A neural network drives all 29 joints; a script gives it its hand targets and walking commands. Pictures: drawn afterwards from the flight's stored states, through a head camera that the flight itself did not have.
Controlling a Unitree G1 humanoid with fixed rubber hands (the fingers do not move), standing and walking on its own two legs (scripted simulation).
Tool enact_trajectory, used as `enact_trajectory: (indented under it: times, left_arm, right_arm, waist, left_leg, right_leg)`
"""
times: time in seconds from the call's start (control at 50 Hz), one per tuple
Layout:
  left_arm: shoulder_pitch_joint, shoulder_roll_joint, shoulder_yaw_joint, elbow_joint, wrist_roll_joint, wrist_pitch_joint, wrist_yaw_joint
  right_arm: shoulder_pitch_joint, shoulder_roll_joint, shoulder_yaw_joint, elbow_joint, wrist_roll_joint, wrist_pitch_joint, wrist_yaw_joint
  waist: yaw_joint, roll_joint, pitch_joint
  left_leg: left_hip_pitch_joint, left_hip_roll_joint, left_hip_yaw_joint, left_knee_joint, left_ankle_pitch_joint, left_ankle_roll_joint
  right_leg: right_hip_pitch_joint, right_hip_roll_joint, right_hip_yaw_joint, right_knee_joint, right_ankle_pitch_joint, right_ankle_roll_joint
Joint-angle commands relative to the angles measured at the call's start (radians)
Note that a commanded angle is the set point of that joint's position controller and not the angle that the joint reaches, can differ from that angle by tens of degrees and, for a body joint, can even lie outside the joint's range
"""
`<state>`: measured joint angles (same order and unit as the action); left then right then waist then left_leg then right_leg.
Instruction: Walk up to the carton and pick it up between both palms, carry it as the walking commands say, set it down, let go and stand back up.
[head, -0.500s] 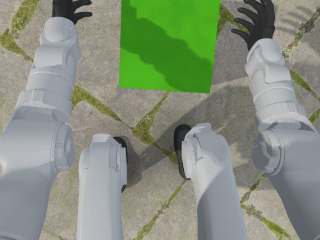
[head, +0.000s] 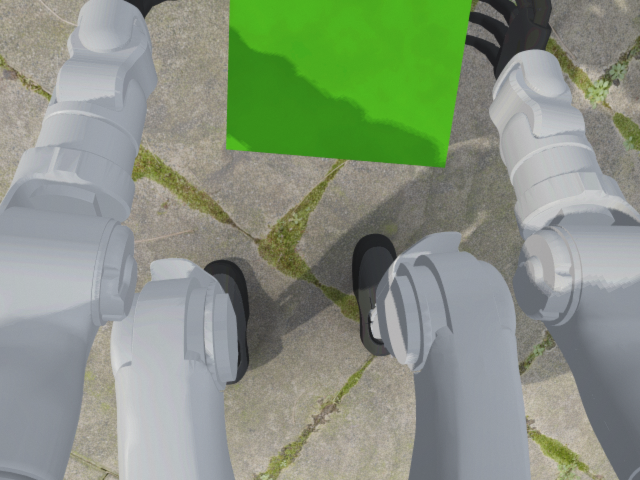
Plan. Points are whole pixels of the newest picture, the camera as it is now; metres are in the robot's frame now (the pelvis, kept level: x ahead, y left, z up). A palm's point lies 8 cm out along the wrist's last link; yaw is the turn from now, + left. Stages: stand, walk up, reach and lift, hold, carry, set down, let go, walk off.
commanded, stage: reach and lift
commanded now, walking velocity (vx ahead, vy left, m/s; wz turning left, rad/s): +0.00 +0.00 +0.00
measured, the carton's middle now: (335, 62) +0.50 -0.07 -0.27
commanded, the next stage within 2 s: none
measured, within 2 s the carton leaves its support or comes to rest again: leaves its support in 1.24 s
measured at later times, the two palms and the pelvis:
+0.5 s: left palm (148, 3) +0.55 +0.11 -0.18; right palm (498, 49) +0.49 -0.23 -0.19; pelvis -0.01 +0.00 +0.00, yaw +0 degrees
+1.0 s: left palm out of the picture +0.55 +0.09 -0.18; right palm (487, 42) +0.50 -0.21 -0.18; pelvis -0.01 +0.00 +0.00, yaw +0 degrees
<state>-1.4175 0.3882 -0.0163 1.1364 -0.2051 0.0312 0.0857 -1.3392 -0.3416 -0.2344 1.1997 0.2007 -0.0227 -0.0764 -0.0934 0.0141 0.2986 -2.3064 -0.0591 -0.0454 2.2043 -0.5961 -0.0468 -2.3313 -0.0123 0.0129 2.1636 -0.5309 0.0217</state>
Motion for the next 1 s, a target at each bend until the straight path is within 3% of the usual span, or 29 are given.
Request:
enact_trajectory:
  times: [0.0, 0.06, 0.12, 0.14, 0.16, 0.2, 0.22, 0.24, 0.28, 0.32, 0.34, 0.38, 0.4, 0.5, 0.52, 0.54, 0.56, 0.58, 0.6, 0.62, 0.64, 0.68, 0.72, 0.74, 0.76, 0.84, 0.9, 0.92, 0.98]
  left_arm:
    - [-0.181, 0.060, -0.003, -0.021, -0.005, -0.009, -0.005]
    - [-0.230, 0.063, -0.001, -0.080, -0.006, -0.022, 0.003]
    - [-0.261, 0.077, -0.016, -0.082, -0.021, -0.019, 0.015]
    - [-0.228, 0.053, -0.017, -0.035, -0.021, -0.016, 0.012]
    - [-0.245, 0.076, -0.027, -0.049, -0.028, -0.018, 0.015]
    - [-0.278, 0.066, -0.022, -0.080, -0.014, -0.021, 0.018]
    - [-0.281, 0.073, -0.024, -0.060, -0.017, -0.019, 0.024]
    - [-0.302, 0.084, -0.006, -0.063, -0.006, -0.022, 0.028]
    - [-0.315, 0.076, -0.011, -0.063, -0.004, -0.017, 0.033]
    - [-0.334, 0.068, -0.001, -0.082, -0.006, -0.017, 0.034]
    - [-0.314, 0.024, -0.028, -0.034, -0.002, -0.014, 0.027]
    - [-0.329, 0.016, -0.044, -0.036, -0.016, -0.008, 0.023]
    - [-0.336, 0.040, -0.028, -0.030, -0.009, -0.011, 0.023]
    - [-0.343, -0.035, -0.065, -0.029, -0.027, -0.018, 0.022]
    - [-0.332, -0.039, -0.055, 0.003, -0.016, -0.020, 0.023]
    - [-0.323, -0.037, -0.055, -0.006, -0.015, -0.025, 0.027]
    - [-0.342, -0.055, -0.058, -0.017, -0.009, -0.031, 0.032]
    - [-0.342, -0.045, -0.048, -0.011, -0.001, -0.031, 0.036]
    - [-0.329, -0.051, -0.033, 0.002, 0.015, -0.032, 0.038]
    - [-0.308, -0.061, -0.018, 0.013, 0.033, -0.036, 0.039]
    - [-0.326, -0.102, -0.037, 0.002, 0.026, -0.039, 0.035]
    - [-0.353, -0.122, -0.048, -0.026, 0.032, -0.045, 0.033]
    - [-0.375, -0.149, -0.059, -0.025, 0.026, -0.043, 0.022]
    - [-0.375, -0.186, -0.073, -0.027, 0.022, -0.044, 0.014]
    - [-0.395, -0.257, -0.094, -0.025, 0.018, -0.040, 0.003]
    - [-0.503, -0.508, -0.128, -0.052, 0.028, -0.032, -0.066]
    - [-0.529, -0.743, -0.130, -0.049, 0.056, -0.004, -0.135]
    - [-0.523, -0.777, -0.104, -0.045, 0.076, 0.004, -0.148]
    - [-0.486, -0.859, -0.049, -0.050, 0.118, 0.016, -0.179]
  right_arm:
    - [-0.138, -0.112, 0.035, -0.067, 0.019, -0.020, 0.000]
    - [-0.190, -0.135, 0.011, -0.158, 0.019, -0.030, -0.009]
    - [-0.180, -0.143, 0.012, -0.105, 0.041, -0.031, -0.019]
    - [-0.182, -0.101, 0.072, -0.090, 0.058, -0.024, -0.011]
    - [-0.184, -0.112, 0.065, -0.071, 0.062, -0.022, -0.005]
    - [-0.222, -0.100, 0.070, -0.083, 0.065, -0.023, -0.005]
    - [-0.198, -0.115, 0.046, -0.042, 0.052, -0.016, -0.008]
    - [-0.211, -0.116, 0.032, -0.056, 0.049, -0.019, -0.013]
    - [-0.225, -0.138, 0.012, -0.053, 0.036, -0.013, -0.019]
    - [-0.257, -0.124, 0.026, -0.063, 0.040, -0.020, -0.023]
    - [-0.236, -0.074, 0.068, -0.037, 0.045, -0.019, -0.019]
    - [-0.260, -0.103, 0.029, -0.022, 0.017, -0.019, -0.022]
    - [-0.244, -0.074, 0.055, 0.003, 0.029, -0.014, -0.022]
    - [-0.281, -0.042, 0.058, -0.040, 0.018, -0.033, -0.031]
    - [-0.286, -0.011, 0.076, -0.020, 0.025, -0.031, -0.027]
    - [-0.281, -0.018, 0.068, -0.020, 0.022, -0.036, -0.028]
    - [-0.288, 0.009, 0.091, -0.037, 0.046, -0.042, -0.027]
    - [-0.328, 0.013, 0.105, -0.040, 0.054, -0.039, -0.023]
    - [-0.310, 0.039, 0.095, -0.052, 0.051, -0.037, -0.022]
    - [-0.299, 0.041, 0.103, -0.055, 0.043, -0.036, -0.021]
    - [-0.327, 0.079, 0.118, -0.059, 0.042, -0.039, -0.021]
    - [-0.342, 0.097, 0.123, -0.050, 0.047, -0.042, -0.014]
    - [-0.358, 0.133, 0.151, -0.056, 0.052, -0.038, -0.002]
    - [-0.345, 0.163, 0.145, -0.046, 0.036, -0.037, 0.000]
    - [-0.374, 0.212, 0.159, -0.036, 0.040, -0.038, 0.012]
    - [-0.509, 0.459, 0.214, -0.094, 0.034, -0.015, 0.083]
    - [-0.579, 0.620, 0.217, -0.142, -0.014, 0.016, 0.137]
    - [-0.593, 0.660, 0.200, -0.158, -0.016, 0.023, 0.154]
    - [-0.616, 0.746, 0.208, -0.184, -0.028, 0.046, 0.182]
  waist:
    - [-0.045, 0.084, -1.032]
    - [-0.056, 0.078, -1.060]
    - [-0.070, 0.082, -1.093]
    - [-0.039, 0.065, -1.056]
    - [-0.057, 0.056, -1.053]
    - [-0.033, 0.059, -1.041]
    - [-0.056, 0.066, -1.020]
    - [-0.038, 0.092, -1.034]
    - [-0.061, 0.099, -1.031]
    - [-0.050, 0.073, -1.035]
    - [-0.036, 0.100, -1.024]
    - [-0.075, 0.101, -0.999]
    - [-0.058, 0.070, -1.021]
    - [-0.082, 0.071, -1.050]
    - [-0.061, 0.051, -1.023]
    - [-0.065, 0.070, -1.034]
    - [-0.038, 0.091, -1.046]
    - [-0.006, 0.069, -1.054]
    - [-0.012, 0.084, -1.041]
    - [0.007, 0.086, -1.023]
    - [-0.005, 0.064, -1.025]
    - [-0.007, 0.083, -1.036]
    - [0.006, 0.068, -1.032]
    - [-0.030, 0.064, -1.030]
    - [-0.016, 0.085, -1.009]
    - [-0.014, 0.099, -0.979]
    - [-0.054, 0.082, -0.997]
    - [-0.035, 0.106, -0.990]
    - [-0.024, 0.082, -0.956]
  left_leg:
    - [0.455, 0.031, 0.042, -0.145, 0.291, -0.003]
    - [0.497, 0.026, 0.027, -0.157, 0.310, 0.013]
    - [0.525, 0.027, 0.027, -0.149, 0.316, 0.002]
    - [0.514, 0.023, 0.042, -0.146, 0.307, 0.001]
    - [0.504, 0.025, 0.040, -0.154, 0.274, 0.012]
    - [0.494, 0.021, 0.040, -0.163, 0.279, 0.008]
    - [0.507, 0.027, 0.024, -0.175, 0.252, 0.007]
    - [0.507, 0.023, 0.026, -0.172, 0.250, 0.000]
    - [0.526, 0.026, 0.024, -0.174, 0.239, 0.005]
    - [0.521, 0.020, 0.028, -0.177, 0.242, 0.005]
    - [0.515, 0.015, 0.034, -0.177, 0.242, 0.002]
    - [0.489, 0.016, 0.026, -0.180, 0.229, 0.000]
    - [0.509, 0.010, 0.039, -0.182, 0.231, 0.005]
    - [0.516, 0.007, 0.019, -0.175, 0.251, 0.010]
    - [0.503, -0.004, 0.023, -0.182, 0.260, 0.012]
    - [0.508, -0.003, 0.038, -0.175, 0.271, 0.001]
    - [0.523, -0.007, 0.038, -0.181, 0.274, 0.000]
    - [0.515, -0.009, 0.036, -0.178, 0.283, 0.008]
    - [0.529, -0.008, 0.042, -0.183, 0.265, 0.010]
    - [0.498, -0.018, 0.051, -0.177, 0.270, 0.005]
    - [0.488, -0.016, 0.042, -0.180, 0.283, 0.019]
    - [0.509, -0.020, 0.044, -0.178, 0.303, 0.013]
    - [0.515, -0.020, 0.051, -0.177, 0.289, 0.006]
    - [0.521, -0.020, 0.036, -0.175, 0.282, 0.018]
    - [0.478, -0.032, 0.045, -0.180, 0.264, 0.010]
    - [0.486, -0.038, 0.045, -0.170, 0.267, 0.022]
    - [0.497, -0.052, 0.038, -0.151, 0.294, 0.034]
    - [0.475, -0.064, 0.062, -0.146, 0.280, 0.033]
    - [0.423, -0.077, 0.077, -0.146, 0.281, 0.040]
  right_leg:
    - [0.599, 0.000, -0.017, -0.138, 0.379, 0.018]
    - [0.560, 0.007, -0.047, -0.124, 0.379, 0.023]
    - [0.597, 0.005, -0.034, -0.118, 0.405, 0.019]
    - [0.611, 0.001, -0.017, -0.134, 0.385, 0.022]
    - [0.609, 0.002, -0.029, -0.131, 0.359, 0.023]
    - [0.594, 0.010, -0.028, -0.138, 0.351, 0.020]
    - [0.554, 0.004, -0.027, -0.140, 0.322, 0.018]
    - [0.544, 0.002, -0.026, -0.138, 0.325, 0.015]
    - [0.533, 0.005, -0.036, -0.146, 0.299, 0.013]
    - [0.531, 0.009, -0.031, -0.157, 0.289, 0.015]
    - [0.564, 0.009, -0.024, -0.156, 0.315, 0.016]
    - [0.562, 0.008, -0.037, -0.152, 0.301, 0.017]
    - [0.586, 0.012, -0.028, -0.167, 0.295, 0.016]
    - [0.579, 0.028, -0.038, -0.156, 0.324, 0.019]
    - [0.588, 0.022, -0.036, -0.163, 0.324, 0.021]
    - [0.589, 0.031, -0.037, -0.166, 0.327, 0.020]
    - [0.589, 0.036, -0.028, -0.169, 0.329, 0.015]
    - [0.617, 0.033, -0.027, -0.156, 0.349, 0.019]
    - [0.583, 0.038, -0.035, -0.163, 0.324, 0.019]
    - [0.592, 0.041, -0.029, -0.170, 0.331, 0.023]
    - [0.621, 0.049, -0.032, -0.164, 0.361, 0.026]
    - [0.605, 0.055, -0.029, -0.161, 0.363, 0.023]
    - [0.607, 0.053, -0.033, -0.175, 0.354, 0.033]
    - [0.588, 0.061, -0.043, -0.160, 0.347, 0.027]
    - [0.587, 0.060, -0.031, -0.165, 0.335, 0.007]
    - [0.547, 0.077, -0.027, -0.156, 0.320, 0.013]
    - [0.542, 0.091, -0.055, -0.138, 0.326, 0.010]
    - [0.538, 0.094, -0.052, -0.139, 0.309, 0.006]
    - [0.532, 0.100, -0.058, -0.139, 0.300, 0.004]
